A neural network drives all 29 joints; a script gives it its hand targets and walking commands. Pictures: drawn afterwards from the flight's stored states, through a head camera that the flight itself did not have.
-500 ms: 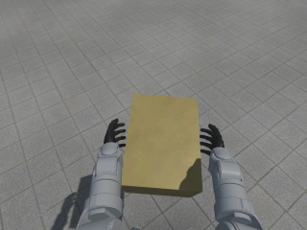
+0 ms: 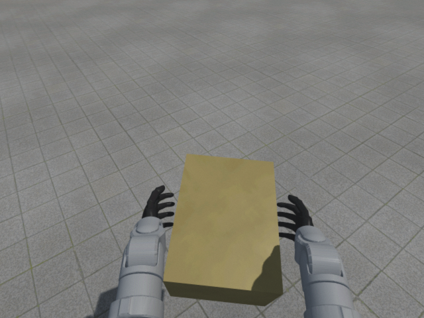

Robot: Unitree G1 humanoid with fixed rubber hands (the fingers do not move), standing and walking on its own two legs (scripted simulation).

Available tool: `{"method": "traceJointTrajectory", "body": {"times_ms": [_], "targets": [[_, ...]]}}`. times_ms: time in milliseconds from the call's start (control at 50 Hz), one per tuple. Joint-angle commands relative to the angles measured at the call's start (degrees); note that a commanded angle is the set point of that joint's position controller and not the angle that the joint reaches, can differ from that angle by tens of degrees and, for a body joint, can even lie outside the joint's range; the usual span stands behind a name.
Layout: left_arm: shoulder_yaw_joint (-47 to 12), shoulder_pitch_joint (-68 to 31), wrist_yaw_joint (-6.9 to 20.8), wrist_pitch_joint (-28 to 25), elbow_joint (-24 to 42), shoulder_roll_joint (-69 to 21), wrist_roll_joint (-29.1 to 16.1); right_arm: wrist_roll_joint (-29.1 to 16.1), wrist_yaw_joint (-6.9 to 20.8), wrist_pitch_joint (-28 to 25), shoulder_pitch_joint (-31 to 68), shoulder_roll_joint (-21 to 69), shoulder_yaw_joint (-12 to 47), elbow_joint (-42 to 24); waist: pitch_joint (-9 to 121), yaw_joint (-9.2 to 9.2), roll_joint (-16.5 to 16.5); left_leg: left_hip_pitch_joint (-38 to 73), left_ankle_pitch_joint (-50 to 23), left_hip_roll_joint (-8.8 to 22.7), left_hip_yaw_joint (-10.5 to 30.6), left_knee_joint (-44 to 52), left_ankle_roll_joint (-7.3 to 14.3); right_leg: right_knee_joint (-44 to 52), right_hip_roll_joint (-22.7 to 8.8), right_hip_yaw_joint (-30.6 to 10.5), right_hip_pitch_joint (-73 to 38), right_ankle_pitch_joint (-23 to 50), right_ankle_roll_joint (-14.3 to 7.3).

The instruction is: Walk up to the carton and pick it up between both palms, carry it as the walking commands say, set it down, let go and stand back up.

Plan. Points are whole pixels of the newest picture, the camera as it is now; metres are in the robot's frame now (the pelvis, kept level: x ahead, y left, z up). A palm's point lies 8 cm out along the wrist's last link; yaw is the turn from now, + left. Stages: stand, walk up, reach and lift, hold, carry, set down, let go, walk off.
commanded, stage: reach and lift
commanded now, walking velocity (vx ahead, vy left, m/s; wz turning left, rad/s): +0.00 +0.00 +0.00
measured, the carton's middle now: (223, 226) +0.36 -0.01 -0.05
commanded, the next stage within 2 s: hold in 1.46 s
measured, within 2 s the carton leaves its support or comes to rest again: neither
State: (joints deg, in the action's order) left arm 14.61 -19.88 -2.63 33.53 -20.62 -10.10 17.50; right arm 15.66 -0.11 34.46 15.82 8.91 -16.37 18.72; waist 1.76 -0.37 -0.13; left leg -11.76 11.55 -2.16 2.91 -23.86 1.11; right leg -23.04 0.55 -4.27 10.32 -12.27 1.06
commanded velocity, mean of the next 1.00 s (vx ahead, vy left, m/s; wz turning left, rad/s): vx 0.00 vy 0.00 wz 0.00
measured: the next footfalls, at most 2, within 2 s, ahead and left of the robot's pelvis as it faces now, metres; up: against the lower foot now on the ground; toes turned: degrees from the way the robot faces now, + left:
none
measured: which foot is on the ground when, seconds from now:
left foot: down 0.00-1.00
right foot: down 0.00-1.00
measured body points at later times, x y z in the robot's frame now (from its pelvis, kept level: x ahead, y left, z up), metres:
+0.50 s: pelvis -0.02 -0.01 +0.00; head -0.06 -0.01 +0.45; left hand +0.30 +0.13 +0.05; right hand +0.29 -0.17 +0.04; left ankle +0.01 +0.11 -0.74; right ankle +0.00 -0.13 -0.74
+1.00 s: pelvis +0.00 +0.00 +0.00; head -0.04 +0.00 +0.45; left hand +0.30 +0.15 +0.05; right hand +0.29 -0.16 +0.04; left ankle +0.01 +0.11 -0.74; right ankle +0.00 -0.13 -0.74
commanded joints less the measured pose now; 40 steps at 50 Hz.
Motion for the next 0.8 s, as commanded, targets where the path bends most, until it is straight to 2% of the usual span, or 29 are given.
{"method": "traceJointTrajectory", "body": {"times_ms": [0,20,40,60,80,100,120,140,180,200,220,240,260,280,300,320,360,380,400,420,480,540,580,600,640,680,740,760,780], "targets": [[-31.13,-16.06,16.23,1.64,-0.91,-58.23,-14.81,-13.62,13.69,-0.25,30.95,51.49,33.92,-8.74,17.5,-1.92,0.86,12.27,-23.72,-2.2,4.41,2.59,-1.21,2.9,5.16,-0.58,-9.62,20.49,-0.83],[-31.35,-16.64,16.28,2.29,-0.08,-58.13,-15.25,-13.17,13.6,0.67,28.75,51.86,33.55,-7.89,16.31,-3.1,0.31,13.19,-23.03,-2.42,4.26,2.66,-1.25,3.27,5.05,-0.34,-9.43,21.13,-0.55],[-31.04,-16.47,16.32,2.59,1.45,-57.63,-15.8,-14.12,13.68,1.27,29.27,52.16,34.07,-9.16,14.85,-2.33,-0.42,12.64,-22.9,-2.37,4.45,3.29,-0.94,3.43,5.27,0.0,-9.55,20.14,-0.65],[-30.76,-18.46,16.52,3.04,2.4,-57.04,-15.78,-13.69,13.71,2.08,28.96,51.96,33.14,-8.55,13.9,-3.14,-1.09,12.56,-20.64,-2.37,4.31,3.52,-0.93,4.26,4.97,-0.16,-9.02,19.09,-0.64],[-30.98,-17.38,16.68,3.54,2.58,-56.32,-16.01,-14.17,13.79,2.92,28.31,52.72,33.85,-8.92,13.1,-2.41,-1.79,11.73,-20.42,-2.52,4.29,3.97,-0.87,4.13,4.87,-0.28,-10.51,19.79,-0.42],[-32.09,-17.9,16.81,3.97,5.58,-56.18,-16.64,-14.56,13.71,3.35,26.57,52.8,34.37,-10.78,14.61,-3.08,-0.87,12.89,-21.32,-2.6,4.26,4.0,-0.73,4.18,4.52,-0.29,-11.52,22.21,-0.4],[-32.13,-16.14,16.51,4.64,5.97,-55.44,-16.26,-15.66,13.86,4.07,26.54,53.94,35.59,-10.8,13.95,-0.92,-1.15,13.58,-21.85,-2.78,3.98,4.53,-0.67,4.39,4.58,-0.01,-11.74,22.11,-0.22],[-32.97,-16.75,16.49,4.89,8.13,-55.34,-16.88,-16.48,13.87,4.66,25.65,54.28,36.64,-12.52,14.95,-1.18,-0.62,14.18,-22.61,-2.98,3.95,4.44,-0.46,4.17,4.63,-0.25,-13.16,24.07,-0.14],[-32.49,-18.33,16.43,5.52,8.18,-54.21,-16.85,-16.66,13.79,5.47,28.27,53.04,35.72,-11.94,11.72,-1.0,0.24,12.31,-18.28,-2.96,3.51,4.77,-0.58,4.7,3.81,-0.52,-11.4,20.28,-0.22],[-31.67,-19.27,16.42,5.99,7.59,-53.28,-16.52,-16.74,13.97,5.83,28.84,53.6,36.1,-11.77,11.18,-0.26,-0.78,11.57,-15.2,-3.04,3.39,5.22,-0.48,4.86,3.89,-0.31,-12.42,17.24,-0.15],[-31.76,-19.63,16.37,5.9,8.35,-52.76,-16.75,-17.14,13.9,6.12,29.11,53.11,35.47,-11.64,9.69,0.12,0.49,11.9,-14.66,-2.91,2.82,5.35,-0.39,5.08,3.84,-0.41,-10.57,15.99,-0.2],[-31.29,-20.32,16.4,6.17,6.86,-52.39,-16.67,-16.81,13.63,6.3,29.79,52.43,34.8,-11.51,9.03,-0.44,0.23,11.34,-12.03,-2.7,2.61,5.28,-0.35,5.41,3.54,-0.36,-10.61,13.48,-0.3],[-30.98,-20.89,16.46,5.92,7.13,-51.98,-16.5,-17.22,13.74,6.38,31.12,52.97,35.18,-11.56,9.36,0.62,0.38,11.29,-10.13,-2.85,2.19,5.51,-0.21,5.38,3.73,-0.39,-10.08,11.8,-0.22],[-30.93,-22.25,16.6,6.03,7.48,-51.85,-16.69,-16.6,13.77,6.41,30.26,52.42,34.62,-10.78,8.88,-0.45,1.15,10.93,-9.09,-2.8,1.86,5.39,-0.15,5.3,3.57,-0.52,-9.75,11.2,-0.45],[-29.65,-21.44,16.73,6.34,4.98,-51.28,-16.09,-16.73,13.75,6.58,31.44,52.53,34.06,-9.24,7.35,0.96,-0.06,10.08,-6.49,-2.73,1.67,5.46,-0.01,5.64,3.18,-0.6,-9.53,8.15,-0.47],[-29.85,-25.72,17.02,5.74,6.15,-51.42,-16.46,-15.63,13.8,6.46,33.51,52.75,33.12,-8.99,8.77,-0.31,-0.99,10.23,-3.64,-2.6,1.56,5.06,0.04,5.46,3.43,-0.65,-8.21,5.22,-0.42],[-29.57,-26.87,17.61,5.58,4.7,-51.45,-16.35,-15.77,14.03,6.02,35.45,53.48,32.64,-7.71,9.14,0.25,-0.24,8.39,-1.73,-2.84,0.67,4.49,0.07,5.49,2.94,-0.9,-8.11,2.99,-0.46],[-28.77,-27.57,17.81,5.2,3.23,-52.08,-16.78,-15.55,13.83,5.82,36.74,53.3,31.7,-8.25,9.61,-0.85,-2.74,9.77,-1.72,-2.35,1.1,3.93,0.43,4.9,3.27,-0.32,-6.1,2.26,-0.08],[-28.97,-28.67,18.11,5.02,2.86,-51.8,-16.15,-15.73,13.82,5.62,38.08,54.71,32.56,-6.37,11.1,0.92,-1.46,8.54,-0.27,-2.84,0.57,3.47,0.04,5.33,2.66,-1.35,-8.26,0.06,-0.28],[-27.67,-29.51,18.47,4.9,1.62,-51.73,-15.9,-15.01,13.84,5.59,39.18,54.72,31.41,-5.94,9.59,0.3,-3.56,8.27,-0.09,-2.67,0.52,3.07,0.32,5.34,2.54,-1.36,-5.98,-1.16,0.09],[-26.62,-31.55,18.99,4.2,-0.39,-52.0,-15.07,-15.09,14.23,5.16,40.84,56.38,30.26,-2.21,10.48,0.81,-3.23,8.82,1.63,-2.61,0.21,2.71,-0.08,5.35,2.34,-1.64,-4.36,-4.35,-0.03],[-26.25,-31.08,19.18,4.63,-1.47,-52.79,-14.19,-14.63,14.41,4.78,41.89,57.26,30.32,-0.74,12.66,0.78,-2.21,9.56,0.77,-2.56,0.27,3.28,-0.36,4.72,2.92,-0.67,-5.59,-2.79,-0.21],[-27.05,-31.88,19.07,4.96,-0.73,-53.73,-14.72,-14.46,14.58,5.0,40.01,57.26,30.13,0.46,12.58,0.31,-1.09,10.57,-1.48,-2.43,0.44,3.15,-0.27,4.58,3.15,-0.45,-5.24,0.52,-0.24],[-27.86,-31.16,19.05,5.22,0.14,-53.74,-14.95,-15.16,14.63,4.91,40.19,57.21,30.85,-0.52,12.11,0.91,0.13,10.11,-2.07,-2.48,0.51,3.75,-0.45,4.29,3.45,0.03,-5.98,1.39,-0.36],[-27.38,-29.33,18.68,6.07,0.06,-54.06,-14.09,-14.73,14.67,5.08,39.26,56.48,30.46,-0.48,12.26,0.66,1.11,11.11,-5.0,-2.17,1.01,4.06,-0.67,3.63,3.53,0.25,-6.72,5.44,-0.64],[-28.58,-27.84,18.27,6.66,1.65,-54.47,-14.62,-15.07,14.92,5.28,37.63,56.21,31.04,-1.75,12.71,0.13,1.31,12.24,-6.54,-2.19,1.28,4.34,-1.25,3.82,4.15,0.41,-6.93,6.43,-0.89],[-29.89,-24.96,17.71,7.63,3.66,-56.24,-15.44,-15.58,14.77,5.38,36.11,53.71,32.19,-6.56,12.33,-0.54,2.36,13.41,-14.24,-2.16,1.87,4.21,-1.74,3.83,4.47,0.44,-8.07,12.41,-1.08],[-30.36,-24.0,17.38,8.04,3.76,-56.03,-15.46,-15.35,14.7,6.08,34.23,53.82,32.7,-5.2,13.02,-0.11,2.16,14.66,-15.93,-1.94,2.05,4.48,-2.0,4.17,4.54,0.27,-9.18,13.71,-0.93],[-30.71,-23.07,17.25,8.25,5.55,-55.95,-15.58,-15.45,14.55,5.83,33.89,53.01,33.11,-7.89,12.95,-0.04,2.75,14.45,-17.51,-2.06,2.21,4.45,-2.13,4.13,4.66,0.2,-10.03,15.2,-0.97]]}}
